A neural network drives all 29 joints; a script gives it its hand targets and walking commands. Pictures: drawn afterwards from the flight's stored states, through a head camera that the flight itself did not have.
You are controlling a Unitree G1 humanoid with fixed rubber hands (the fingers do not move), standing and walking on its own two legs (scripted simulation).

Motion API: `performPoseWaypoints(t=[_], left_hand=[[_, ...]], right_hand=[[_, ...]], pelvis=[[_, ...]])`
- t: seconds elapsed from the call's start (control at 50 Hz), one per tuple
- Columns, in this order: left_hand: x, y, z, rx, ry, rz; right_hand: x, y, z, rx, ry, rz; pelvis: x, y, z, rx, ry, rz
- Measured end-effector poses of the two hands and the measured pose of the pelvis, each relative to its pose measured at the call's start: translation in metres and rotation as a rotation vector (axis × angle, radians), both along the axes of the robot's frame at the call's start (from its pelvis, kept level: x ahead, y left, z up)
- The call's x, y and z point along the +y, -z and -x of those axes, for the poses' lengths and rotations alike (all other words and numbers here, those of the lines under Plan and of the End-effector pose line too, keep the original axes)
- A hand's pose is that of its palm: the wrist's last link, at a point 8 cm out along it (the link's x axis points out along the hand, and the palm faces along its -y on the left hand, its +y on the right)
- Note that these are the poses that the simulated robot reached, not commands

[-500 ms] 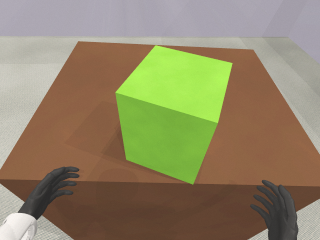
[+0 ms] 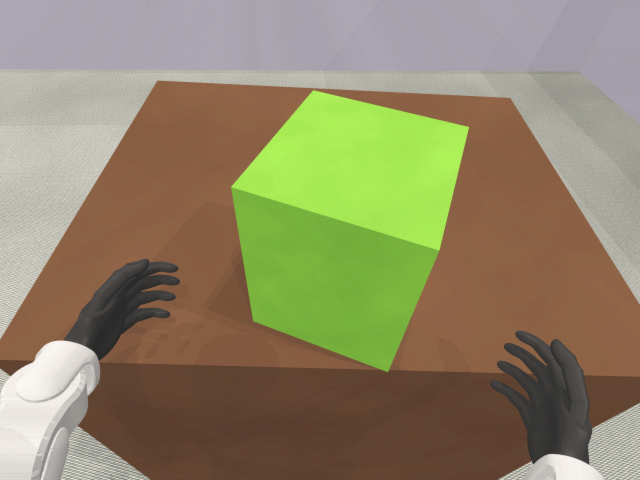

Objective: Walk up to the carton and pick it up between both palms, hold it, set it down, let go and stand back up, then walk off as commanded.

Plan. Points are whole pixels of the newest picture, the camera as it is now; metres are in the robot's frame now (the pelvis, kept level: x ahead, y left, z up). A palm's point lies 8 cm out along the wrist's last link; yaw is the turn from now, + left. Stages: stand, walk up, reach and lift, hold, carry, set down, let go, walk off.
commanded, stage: reach and lift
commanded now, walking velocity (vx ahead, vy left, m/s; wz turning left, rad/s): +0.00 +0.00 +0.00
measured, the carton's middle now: (351, 233) +0.40 +0.01 +0.10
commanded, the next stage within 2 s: none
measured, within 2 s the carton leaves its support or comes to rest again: neither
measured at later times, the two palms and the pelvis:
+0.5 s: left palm (107, 251) +0.28 +0.26 +0.17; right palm (517, 334) +0.24 -0.15 +0.14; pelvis +0.00 +0.00 +0.00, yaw +0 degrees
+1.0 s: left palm (131, 174) +0.34 +0.24 +0.22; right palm (526, 271) +0.28 -0.15 +0.18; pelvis -0.01 +0.00 +0.00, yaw +0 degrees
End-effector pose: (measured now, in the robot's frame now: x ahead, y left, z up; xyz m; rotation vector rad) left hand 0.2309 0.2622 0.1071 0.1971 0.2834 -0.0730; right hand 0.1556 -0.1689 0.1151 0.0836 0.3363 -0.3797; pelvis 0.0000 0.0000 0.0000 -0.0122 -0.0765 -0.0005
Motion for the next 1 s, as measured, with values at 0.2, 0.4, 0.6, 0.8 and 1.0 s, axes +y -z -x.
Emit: performPoseWaypoints(t=[0.2, 0.4, 0.6, 0.8, 1.0], left_hand=[[0.002, -0.014, -0.015, -0.005, -0.016, 0.005], [-0.005, -0.049, -0.042, -0.076, 0.004, 0.019], [-0.005, -0.065, -0.06, -0.073, -0.001, 0.045], [-0.011, -0.087, -0.078, -0.115, 0.023, 0.071], [-0.027, -0.114, -0.11, -0.117, 0.053, 0.086]], right_hand=[[0.009, -0.019, -0.032, -0.084, -0.099, 0.015], [0.017, -0.023, -0.065, -0.09, -0.153, 0.033], [0.025, -0.033, -0.093, -0.123, -0.184, 0.047], [0.024, -0.052, -0.107, -0.16, -0.168, 0.077], [0.017, -0.069, -0.126, -0.172, -0.144, 0.094]], pelvis=[[0.0, 0.0, -0.001, 0.001, 0.0, 0.0], [0.0, 0.0, 0.0, 0.0, 0.0, 0.0], [0.0, 0.0, 0.0, 0.0, 0.0, 0.0], [0.001, 0.0, 0.005, -0.006, 0.001, 0.001], [0.0, 0.0, 0.011, -0.015, 0.001, 0.0]])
